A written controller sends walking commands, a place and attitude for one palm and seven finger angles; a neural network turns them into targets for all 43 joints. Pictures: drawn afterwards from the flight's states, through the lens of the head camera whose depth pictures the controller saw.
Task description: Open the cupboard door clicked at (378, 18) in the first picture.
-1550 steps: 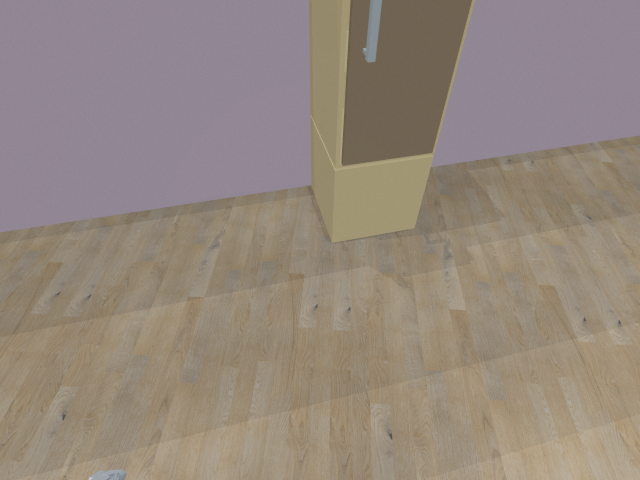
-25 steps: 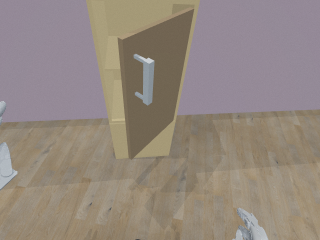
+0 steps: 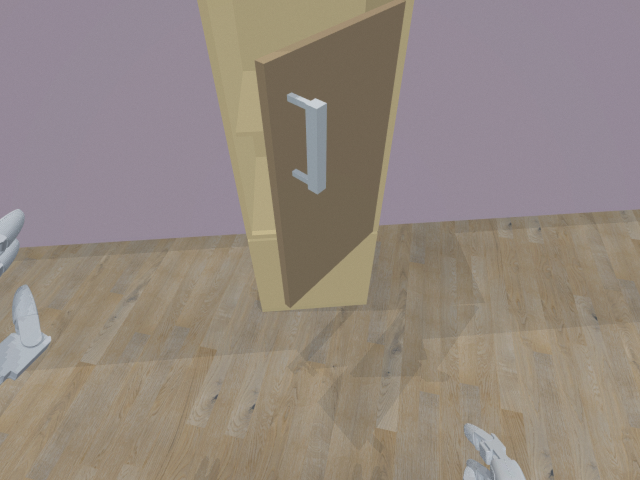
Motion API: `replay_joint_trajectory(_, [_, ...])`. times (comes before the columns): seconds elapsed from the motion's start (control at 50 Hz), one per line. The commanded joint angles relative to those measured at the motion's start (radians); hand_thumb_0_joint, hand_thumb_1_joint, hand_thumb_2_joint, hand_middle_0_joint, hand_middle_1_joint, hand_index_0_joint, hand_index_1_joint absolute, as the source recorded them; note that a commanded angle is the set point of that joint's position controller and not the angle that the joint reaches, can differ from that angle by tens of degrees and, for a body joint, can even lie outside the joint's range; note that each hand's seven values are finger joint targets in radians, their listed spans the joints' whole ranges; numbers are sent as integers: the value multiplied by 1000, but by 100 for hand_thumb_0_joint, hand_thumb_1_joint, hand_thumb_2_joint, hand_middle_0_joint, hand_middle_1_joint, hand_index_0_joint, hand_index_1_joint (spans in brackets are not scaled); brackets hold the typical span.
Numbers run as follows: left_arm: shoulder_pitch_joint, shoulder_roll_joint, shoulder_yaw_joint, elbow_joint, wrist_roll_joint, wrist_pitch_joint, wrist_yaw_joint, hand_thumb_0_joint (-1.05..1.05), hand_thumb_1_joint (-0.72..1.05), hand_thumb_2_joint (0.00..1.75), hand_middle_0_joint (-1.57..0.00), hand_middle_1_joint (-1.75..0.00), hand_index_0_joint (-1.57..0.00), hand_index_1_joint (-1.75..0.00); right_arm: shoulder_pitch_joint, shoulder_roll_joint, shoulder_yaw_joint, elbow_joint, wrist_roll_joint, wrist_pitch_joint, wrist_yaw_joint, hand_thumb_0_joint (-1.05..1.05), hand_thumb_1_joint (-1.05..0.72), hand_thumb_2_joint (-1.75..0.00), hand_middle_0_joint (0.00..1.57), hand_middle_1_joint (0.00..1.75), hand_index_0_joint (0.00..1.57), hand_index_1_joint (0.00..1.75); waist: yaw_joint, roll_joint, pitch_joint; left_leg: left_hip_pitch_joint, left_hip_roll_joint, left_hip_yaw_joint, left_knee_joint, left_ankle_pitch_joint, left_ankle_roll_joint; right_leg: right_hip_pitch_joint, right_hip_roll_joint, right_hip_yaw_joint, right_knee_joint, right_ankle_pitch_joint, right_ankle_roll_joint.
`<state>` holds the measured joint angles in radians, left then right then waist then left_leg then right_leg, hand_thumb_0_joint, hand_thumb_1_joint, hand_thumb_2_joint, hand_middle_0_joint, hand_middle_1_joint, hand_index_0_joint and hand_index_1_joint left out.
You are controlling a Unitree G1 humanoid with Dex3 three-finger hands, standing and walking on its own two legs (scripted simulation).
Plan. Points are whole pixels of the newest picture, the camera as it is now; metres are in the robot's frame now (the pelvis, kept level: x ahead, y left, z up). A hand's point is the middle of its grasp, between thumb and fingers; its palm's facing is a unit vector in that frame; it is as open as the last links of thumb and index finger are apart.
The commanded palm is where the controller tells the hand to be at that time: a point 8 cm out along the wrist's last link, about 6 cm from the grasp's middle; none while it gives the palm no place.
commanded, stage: let the arm hang, fingers relaxed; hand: left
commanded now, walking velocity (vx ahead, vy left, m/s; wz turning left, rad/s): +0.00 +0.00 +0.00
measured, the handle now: (306, 145) +0.57 +0.06 +0.12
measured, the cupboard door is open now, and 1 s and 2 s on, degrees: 44 44 44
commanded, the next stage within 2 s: look to check the result in 1.08 s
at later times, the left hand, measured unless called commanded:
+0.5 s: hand out of the picture -0.05 +0.21 -0.15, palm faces +0.11 -0.96 -0.24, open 7.2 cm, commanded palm none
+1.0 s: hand out of the picture -0.01 +0.18 -0.16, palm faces +0.10 -0.98 -0.20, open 7.3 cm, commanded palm none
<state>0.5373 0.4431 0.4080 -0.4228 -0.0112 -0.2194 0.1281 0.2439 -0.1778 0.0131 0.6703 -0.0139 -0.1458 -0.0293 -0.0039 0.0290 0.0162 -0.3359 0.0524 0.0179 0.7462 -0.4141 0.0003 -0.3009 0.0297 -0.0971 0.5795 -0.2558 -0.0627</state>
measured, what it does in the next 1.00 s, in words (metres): stands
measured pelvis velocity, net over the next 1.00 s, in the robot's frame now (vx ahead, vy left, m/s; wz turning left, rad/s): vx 0.00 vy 0.01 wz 0.05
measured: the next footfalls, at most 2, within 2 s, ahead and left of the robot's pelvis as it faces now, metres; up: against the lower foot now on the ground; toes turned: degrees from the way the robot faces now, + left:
none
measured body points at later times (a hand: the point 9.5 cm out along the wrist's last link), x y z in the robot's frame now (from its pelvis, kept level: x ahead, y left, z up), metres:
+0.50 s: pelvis +0.00 +0.02 +0.02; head +0.03 +0.01 +0.46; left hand -0.06 +0.26 -0.14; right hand +0.02 -0.20 -0.15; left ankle +0.01 +0.13 -0.73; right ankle +0.03 -0.08 -0.73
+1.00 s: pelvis +0.00 +0.01 +0.02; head +0.01 +0.00 +0.47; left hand -0.01 +0.23 -0.14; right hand -0.02 -0.19 -0.15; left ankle +0.01 +0.13 -0.73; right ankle +0.03 -0.08 -0.73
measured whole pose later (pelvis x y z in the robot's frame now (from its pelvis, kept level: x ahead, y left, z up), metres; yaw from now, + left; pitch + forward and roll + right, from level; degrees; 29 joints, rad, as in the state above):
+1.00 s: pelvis +0.00 +0.01 +0.02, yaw +3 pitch -2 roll +0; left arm 0.26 0.12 0.02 1.16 0.00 -0.01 0.03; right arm 0.32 -0.11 -0.01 1.16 -0.03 0.02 -0.03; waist -0.01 0.02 0.04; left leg -0.17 0.03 0.09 0.41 -0.21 0.00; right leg -0.19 -0.03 -0.13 0.43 -0.20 -0.03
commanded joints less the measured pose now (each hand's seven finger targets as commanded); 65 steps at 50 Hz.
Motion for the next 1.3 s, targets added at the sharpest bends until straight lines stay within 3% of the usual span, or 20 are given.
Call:
replay_joint_trajectory(0.0, [-137,-103,-239,583,55,210,-108,0,90,90,-20,-30,-20,-30,15,-114,-72,12,8,97,44,0,-90,-90,20,30,20,30,-22,-233,-62,-194,13,8,310,-151,4,41,-336,244,-177,176,-150])
replay_joint_trajectory(0.04, [-191,-111,-280,674,51,219,-110,0,90,90,-20,-30,-20,-30,-16,-106,-60,-11,0,135,44,0,-90,-90,20,30,20,30,-15,-285,-29,-159,-11,54,207,-127,7,56,-295,155,-165,318,-134])
replay_joint_trajectory(0.08, [-241,-98,-303,817,51,222,-103,0,90,90,-20,-30,-20,-30,-21,-101,-60,14,-10,158,42,0,-90,-90,20,30,20,30,-22,-272,-7,-76,-27,69,44,-72,5,61,-282,138,-155,380,-113])
replay_joint_trajectory(0.12, [-272,-84,-319,951,38,222,-107,0,90,90,-20,-30,-20,-30,42,-98,-56,75,-21,165,37,0,-90,-90,20,30,20,30,-47,-186,-34,89,-31,54,-196,128,11,39,-241,105,-101,297,-51])
replay_joint_trajectory(0.14, [-274,-107,-332,1013,29,223,-113,0,90,90,-20,-30,-20,-30,57,-131,-55,105,-25,155,32,0,-90,-90,20,30,20,30,-43,-65,-59,152,48,-75,-279,333,44,-8,-184,77,-41,182,7])
replay_joint_trajectory(0.16, [-263,-141,-347,1061,26,225,-115,0,90,90,-20,-30,-20,-30,15,-179,-50,120,-34,144,26,0,-90,-90,20,30,20,30,-4,76,-72,113,155,-178,-314,443,90,22,-130,47,-32,62,53])
replay_joint_trajectory(0.18, [-265,-136,-358,1106,30,227,-114,0,90,90,-20,-30,-20,-30,-30,-199,-43,124,-33,147,22,0,-90,-90,20,30,20,30,19,46,-58,17,180,-196,-345,330,102,102,-106,58,-63,-50,55])
replay_joint_trajectory(0.22, [-288,-127,-355,1235,27,228,-117,0,90,90,-20,-30,-20,-30,-54,-153,-32,190,-26,147,17,0,-90,-90,20,30,20,30,12,196,24,-57,104,-118,-412,132,54,127,-117,62,-118,-29,34])
replay_joint_trajectory(0.24, [-279,-130,-358,1288,23,223,-118,0,90,90,-20,-30,-20,-30,-45,-130,-26,220,-22,148,13,0,-90,-90,20,30,20,30,12,211,31,-43,91,-95,-421,140,41,138,-124,72,-135,15,26])
replay_joint_trajectory(0.26, [-247,-167,-343,1320,25,218,-114,0,90,90,-20,-30,-20,-30,-33,-104,-31,236,-24,147,7,0,-90,-90,20,30,20,30,18,244,-5,-13,84,-77,-425,156,39,168,-131,69,-162,53,22])
replay_joint_trajectory(0.32, [-248,-157,-364,1413,20,205,-111,0,90,90,-20,-30,-20,-30,23,-85,-32,296,-12,149,2,0,-90,-90,20,30,20,30,1,104,-48,85,68,-41,-388,236,29,176,-154,78,-217,127,14])
replay_joint_trajectory(0.4, [-249,-170,-379,1492,19,202,-107,0,90,90,-20,-30,-20,-30,74,-74,-34,362,-5,152,-2,0,-90,-90,20,30,20,30,-13,-28,6,129,69,-31,-404,248,30,129,-161,72,-260,90,16])
replay_joint_trajectory(0.48, [-222,-174,-384,1545,17,199,-101,0,90,90,-20,-30,-20,-30,91,-63,-30,407,-1,149,-4,0,-90,-90,20,30,20,30,-8,-30,4,160,68,-19,-411,280,31,132,-162,71,-267,105,18])
replay_joint_trajectory(0.54, [-211,-188,-386,1569,18,201,-97,0,90,90,-20,-30,-20,-30,98,-48,-28,432,-4,150,-5,0,-90,-90,20,30,20,30,-7,-61,31,158,64,-17,-421,269,31,118,-161,73,-269,85,20])
replay_joint_trajectory(0.66, [-206,-204,-385,1582,18,205,-91,0,90,90,-20,-30,-20,-30,113,-24,-25,462,-8,155,-4,0,-90,-90,20,30,20,30,-6,-40,99,128,55,-7,-434,210,27,79,-158,85,-283,8,19])
replay_joint_trajectory(0.84, [-209,-218,-374,1575,19,206,-89,0,90,90,-20,-30,-20,-30,135,2,-27,469,-13,152,-6,0,-90,-90,20,30,20,30,-2,3,111,92,48,-7,-441,174,26,80,-154,90,-274,-13,16])
replay_joint_trajectory(0.92, [-207,-220,-371,1569,19,205,-89,0,90,90,-20,-30,-20,-30,150,6,-30,464,-13,154,-5,0,-90,-90,20,30,20,30,-5,-34,95,105,45,-1,-424,184,28,75,-159,92,-282,-32,14])
replay_joint_trajectory(1.08, [-204,-225,-370,1566,18,201,-87,0,90,90,-20,-30,-20,-30,150,1,-31,464,-9,152,-7,0,-90,-90,20,30,20,30,-4,-9,75,130,54,-3,-420,229,27,85,-155,85,-269,32,15])
replay_joint_trajectory(1.28, [-200,-228,-369,1567,18,199,-86,0,90,90,-20,-30,-20,-30,146,-1,-30,465,-8,151,-7,0,-90,-90,20,30,20,30,-6,-27,77,135,54,-3,-422,225,25,86,-154,88,-275,28,17])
